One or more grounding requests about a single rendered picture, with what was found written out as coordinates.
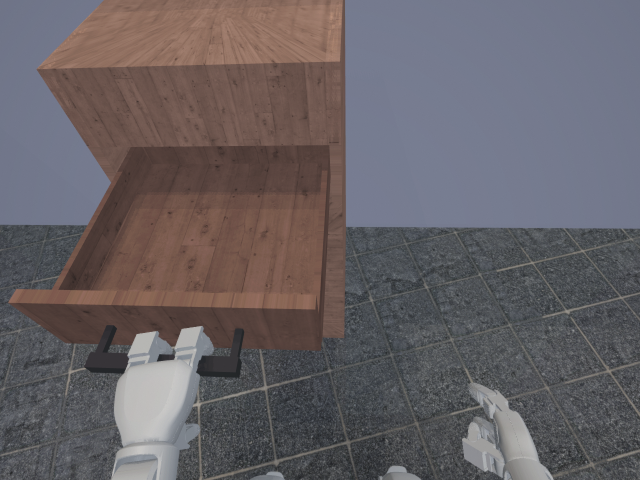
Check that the handle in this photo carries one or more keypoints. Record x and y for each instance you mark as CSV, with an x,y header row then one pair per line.
x,y
209,366

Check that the drawer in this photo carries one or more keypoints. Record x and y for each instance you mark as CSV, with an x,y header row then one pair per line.
x,y
222,237

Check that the right robot hand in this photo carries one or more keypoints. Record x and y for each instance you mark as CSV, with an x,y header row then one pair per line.
x,y
506,439

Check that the cabinet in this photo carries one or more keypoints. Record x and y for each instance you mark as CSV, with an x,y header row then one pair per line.
x,y
174,73

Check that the robot right forearm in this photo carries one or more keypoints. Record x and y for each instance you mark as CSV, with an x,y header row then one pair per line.
x,y
525,469

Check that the right robot shin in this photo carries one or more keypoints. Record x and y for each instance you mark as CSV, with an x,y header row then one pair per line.
x,y
396,469

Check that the robot left forearm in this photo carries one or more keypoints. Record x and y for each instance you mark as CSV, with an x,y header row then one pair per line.
x,y
148,460

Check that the left robot hand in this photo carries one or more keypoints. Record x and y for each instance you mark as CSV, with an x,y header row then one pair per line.
x,y
154,399

